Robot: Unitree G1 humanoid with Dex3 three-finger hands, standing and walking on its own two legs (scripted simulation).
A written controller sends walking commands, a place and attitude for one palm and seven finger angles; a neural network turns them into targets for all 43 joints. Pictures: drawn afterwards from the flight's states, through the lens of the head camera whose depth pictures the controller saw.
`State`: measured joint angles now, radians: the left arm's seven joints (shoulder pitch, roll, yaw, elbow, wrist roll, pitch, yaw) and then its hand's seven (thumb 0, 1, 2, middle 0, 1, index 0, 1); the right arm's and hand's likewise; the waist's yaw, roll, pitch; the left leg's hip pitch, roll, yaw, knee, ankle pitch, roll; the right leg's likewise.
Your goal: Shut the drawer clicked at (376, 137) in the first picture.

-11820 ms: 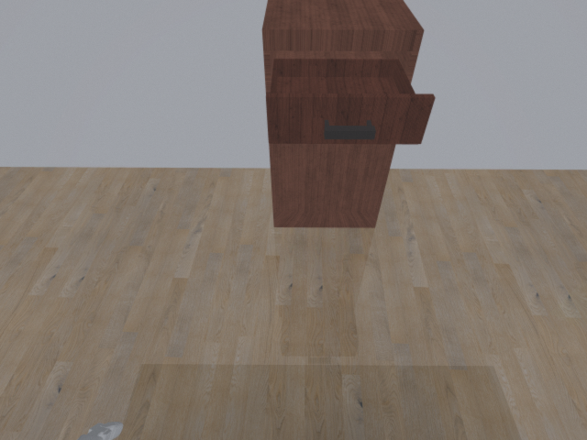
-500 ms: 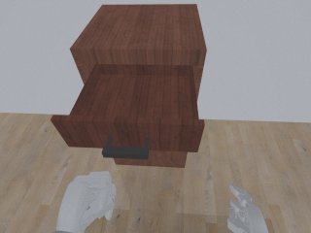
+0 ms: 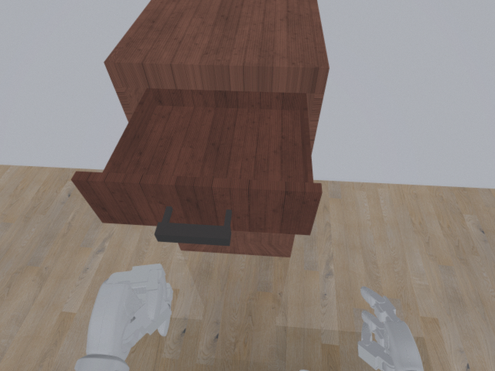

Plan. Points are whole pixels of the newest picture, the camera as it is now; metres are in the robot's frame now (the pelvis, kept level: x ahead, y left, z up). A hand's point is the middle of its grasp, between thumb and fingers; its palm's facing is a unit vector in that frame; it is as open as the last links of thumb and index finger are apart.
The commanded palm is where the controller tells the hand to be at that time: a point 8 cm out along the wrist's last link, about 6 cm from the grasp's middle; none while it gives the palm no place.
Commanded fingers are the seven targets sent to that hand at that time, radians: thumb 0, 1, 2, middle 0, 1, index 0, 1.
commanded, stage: bring the fist close to the handle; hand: left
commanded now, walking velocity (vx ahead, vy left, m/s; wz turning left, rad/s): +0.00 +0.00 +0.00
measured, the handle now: (196, 223) +0.36 +0.12 +0.01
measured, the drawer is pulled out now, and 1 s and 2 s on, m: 0.28 0.28 0.22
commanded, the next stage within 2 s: push the drawer shut in 1.12 s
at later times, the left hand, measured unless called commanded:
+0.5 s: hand (197, 283) +0.24 +0.10 +0.04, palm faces -0.05 -1.00 +0.01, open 3.2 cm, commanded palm +0.22 +0.15 +0.04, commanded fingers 0.00 0.90 0.90 -1.40 -1.60 -1.40 -1.60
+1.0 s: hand (207, 280) +0.26 +0.09 +0.01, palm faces -0.06 -1.00 +0.00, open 3.2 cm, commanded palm +0.24 +0.15 +0.02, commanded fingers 0.00 0.90 0.90 -1.40 -1.60 -1.40 -1.60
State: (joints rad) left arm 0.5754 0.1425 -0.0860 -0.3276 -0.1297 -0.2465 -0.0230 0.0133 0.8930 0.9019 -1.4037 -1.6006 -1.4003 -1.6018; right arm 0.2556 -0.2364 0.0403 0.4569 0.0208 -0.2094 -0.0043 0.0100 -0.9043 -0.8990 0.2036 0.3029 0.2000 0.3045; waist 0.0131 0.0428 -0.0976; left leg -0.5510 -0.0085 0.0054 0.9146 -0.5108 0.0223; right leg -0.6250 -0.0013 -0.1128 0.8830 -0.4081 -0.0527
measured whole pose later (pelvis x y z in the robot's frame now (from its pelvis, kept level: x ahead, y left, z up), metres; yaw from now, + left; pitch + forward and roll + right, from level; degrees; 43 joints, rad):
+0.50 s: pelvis +0.00 +0.01 -0.02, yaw +0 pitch +14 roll -1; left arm 0.34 0.08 -0.14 -0.11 -0.08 -0.34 0.02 0.01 0.90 0.90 -1.40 -1.60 -1.40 -1.60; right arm 0.26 -0.25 0.02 0.48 0.00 -0.18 0.02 0.01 -0.91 -0.90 0.20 0.30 0.20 0.30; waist -0.01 0.04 -0.13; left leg -0.73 -0.02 0.01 1.04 -0.56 0.03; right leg -0.81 -0.02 -0.11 1.01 -0.45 -0.05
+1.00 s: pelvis -0.01 +0.01 -0.03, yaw -1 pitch +16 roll +0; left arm 0.22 0.08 -0.16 0.02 -0.06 -0.34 0.06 0.01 0.89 0.90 -1.40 -1.60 -1.40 -1.60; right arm 0.24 -0.24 0.02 0.47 0.01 -0.08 0.02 0.01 -0.91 -0.90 0.20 0.30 0.20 0.30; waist -0.01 0.04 -0.15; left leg -0.81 -0.02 0.03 1.09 -0.57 0.04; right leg -0.89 -0.02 -0.09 1.06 -0.46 -0.04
